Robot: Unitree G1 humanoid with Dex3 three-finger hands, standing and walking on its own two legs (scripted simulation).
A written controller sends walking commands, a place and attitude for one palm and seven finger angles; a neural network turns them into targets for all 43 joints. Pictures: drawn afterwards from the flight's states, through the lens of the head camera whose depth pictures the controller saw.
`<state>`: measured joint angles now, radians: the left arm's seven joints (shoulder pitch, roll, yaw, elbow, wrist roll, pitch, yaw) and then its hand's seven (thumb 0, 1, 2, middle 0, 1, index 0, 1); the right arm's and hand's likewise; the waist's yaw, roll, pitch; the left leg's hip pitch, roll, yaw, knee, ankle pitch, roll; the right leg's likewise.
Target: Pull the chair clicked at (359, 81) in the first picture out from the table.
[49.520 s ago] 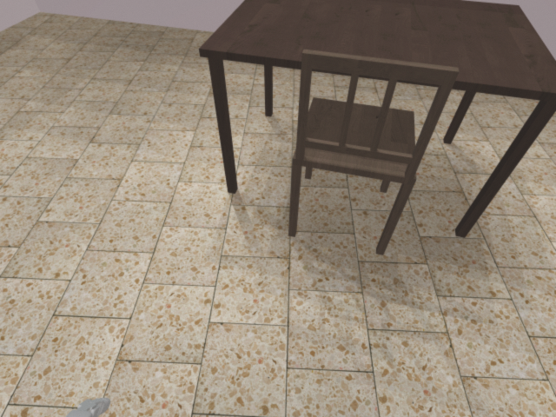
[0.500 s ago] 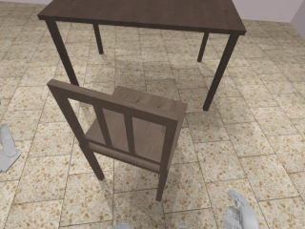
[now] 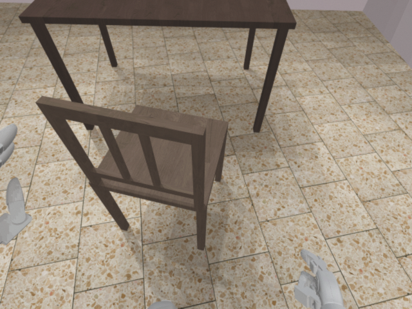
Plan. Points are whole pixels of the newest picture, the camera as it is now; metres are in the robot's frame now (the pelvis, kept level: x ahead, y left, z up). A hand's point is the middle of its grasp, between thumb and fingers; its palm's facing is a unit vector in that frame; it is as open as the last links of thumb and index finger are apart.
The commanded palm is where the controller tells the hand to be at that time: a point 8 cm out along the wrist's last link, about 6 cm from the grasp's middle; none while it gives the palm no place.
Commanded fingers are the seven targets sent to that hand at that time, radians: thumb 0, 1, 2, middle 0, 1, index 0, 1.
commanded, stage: stop stepping back and stand still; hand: left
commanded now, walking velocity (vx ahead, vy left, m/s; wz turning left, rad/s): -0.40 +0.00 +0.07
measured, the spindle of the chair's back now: (116, 153) +0.51 +0.28 -0.10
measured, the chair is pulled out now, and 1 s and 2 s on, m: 0.54 0.54 0.54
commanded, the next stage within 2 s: let the arm hang, fingers relaxed in 0.84 s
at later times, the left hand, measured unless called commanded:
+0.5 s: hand out of the picture +0.09 +0.24 +0.18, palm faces +0.50 -0.77 -0.39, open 7.4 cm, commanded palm +0.03 +0.28 +0.18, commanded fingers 0.00 0.90 0.90 -0.20 -0.30 -0.20 -0.30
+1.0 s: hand out of the picture +0.09 +0.23 +0.11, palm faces +0.35 -0.82 -0.45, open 7.4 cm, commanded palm none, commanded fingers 0.00 0.90 0.90 -0.20 -0.30 -0.20 -0.30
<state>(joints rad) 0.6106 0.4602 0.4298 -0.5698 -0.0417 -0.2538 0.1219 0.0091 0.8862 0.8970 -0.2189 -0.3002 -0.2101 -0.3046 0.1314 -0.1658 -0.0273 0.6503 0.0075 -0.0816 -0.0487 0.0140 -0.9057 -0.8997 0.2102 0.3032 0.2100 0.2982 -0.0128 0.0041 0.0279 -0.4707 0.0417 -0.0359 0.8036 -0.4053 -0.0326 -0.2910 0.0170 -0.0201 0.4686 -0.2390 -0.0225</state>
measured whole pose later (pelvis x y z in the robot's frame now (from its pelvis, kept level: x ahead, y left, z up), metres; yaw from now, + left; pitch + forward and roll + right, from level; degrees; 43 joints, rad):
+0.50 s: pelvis -0.10 -0.02 +0.00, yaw +2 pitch -2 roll +0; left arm 0.49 0.38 0.39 -0.44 -0.02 -0.20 0.18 0.01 0.89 0.90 -0.22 -0.30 -0.21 -0.30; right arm 0.28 -0.22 0.00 0.66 0.00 -0.10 -0.07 0.02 -0.91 -0.90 0.21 0.30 0.21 0.30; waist -0.02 -0.01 -0.05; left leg -0.23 -0.01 0.02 0.55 -0.43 0.05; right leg -0.35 0.00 -0.09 0.50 -0.24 -0.03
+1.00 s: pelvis -0.12 -0.03 -0.01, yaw +2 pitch +0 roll +0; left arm 0.40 0.37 0.29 -0.23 0.02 -0.16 0.10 0.00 0.89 0.90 -0.21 -0.30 -0.20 -0.30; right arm 0.23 -0.23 -0.04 0.71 0.00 -0.11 -0.01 0.01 -0.91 -0.90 0.21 0.30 0.21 0.30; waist -0.01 0.01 -0.01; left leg -0.31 -0.02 0.03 0.56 -0.24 0.03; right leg -0.26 -0.02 -0.05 0.63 -0.36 0.00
